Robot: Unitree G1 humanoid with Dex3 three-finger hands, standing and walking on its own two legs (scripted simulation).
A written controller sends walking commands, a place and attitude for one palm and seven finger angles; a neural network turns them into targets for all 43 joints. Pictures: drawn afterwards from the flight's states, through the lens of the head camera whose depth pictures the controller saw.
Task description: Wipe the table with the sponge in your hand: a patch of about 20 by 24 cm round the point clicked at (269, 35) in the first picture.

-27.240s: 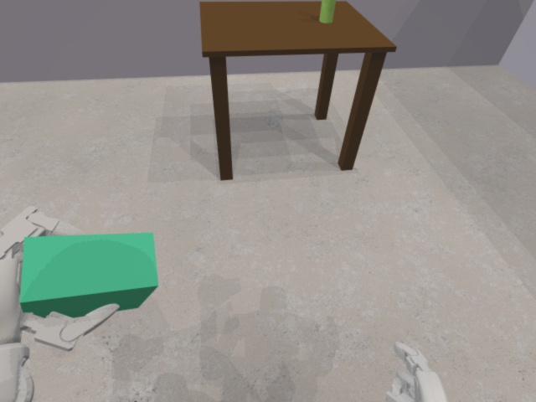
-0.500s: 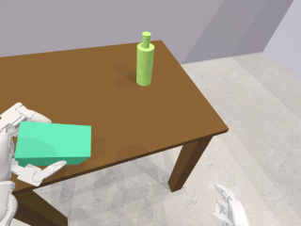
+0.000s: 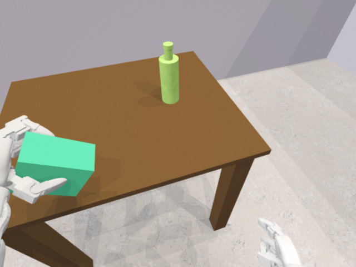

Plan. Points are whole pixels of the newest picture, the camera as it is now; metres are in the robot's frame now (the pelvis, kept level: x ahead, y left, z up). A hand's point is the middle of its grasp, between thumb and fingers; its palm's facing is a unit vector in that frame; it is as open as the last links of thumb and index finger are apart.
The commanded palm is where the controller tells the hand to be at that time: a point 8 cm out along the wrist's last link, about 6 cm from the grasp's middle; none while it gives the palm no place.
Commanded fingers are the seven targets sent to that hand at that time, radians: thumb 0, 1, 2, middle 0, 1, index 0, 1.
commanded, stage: turn the palm down, sponge in hand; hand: left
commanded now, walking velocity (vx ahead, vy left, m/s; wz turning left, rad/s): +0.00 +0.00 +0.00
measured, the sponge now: (64, 168) +0.27 +0.25 +0.12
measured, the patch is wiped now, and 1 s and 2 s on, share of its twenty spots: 0.00 0.00 0.00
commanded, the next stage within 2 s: move the sponge above the wiping area in 1.96 s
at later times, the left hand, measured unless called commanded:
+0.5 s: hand (73, 184) +0.23 +0.21 +0.13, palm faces +0.17 -0.55 -0.82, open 10.4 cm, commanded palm +0.18 +0.26 +0.19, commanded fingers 0.00 0.10 1.30 -1.20 -1.60 -1.20 -1.60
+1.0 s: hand (63, 181) +0.23 +0.23 +0.14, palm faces +0.22 -0.29 -0.93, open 10.4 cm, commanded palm +0.19 +0.25 +0.20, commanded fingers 0.00 0.10 1.30 -1.20 -1.60 -1.20 -1.60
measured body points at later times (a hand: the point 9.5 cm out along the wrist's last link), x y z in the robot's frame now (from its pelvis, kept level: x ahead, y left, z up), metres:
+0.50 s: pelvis +0.01 -0.07 -0.01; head +0.01 -0.11 +0.43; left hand +0.21 +0.24 +0.18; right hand +0.20 -0.30 -0.12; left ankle +0.02 +0.08 -0.73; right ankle +0.01 -0.12 -0.74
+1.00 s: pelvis +0.01 -0.04 -0.01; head +0.00 -0.08 +0.44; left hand +0.21 +0.24 +0.19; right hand +0.23 -0.26 -0.09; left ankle +0.02 +0.08 -0.74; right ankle +0.01 -0.12 -0.74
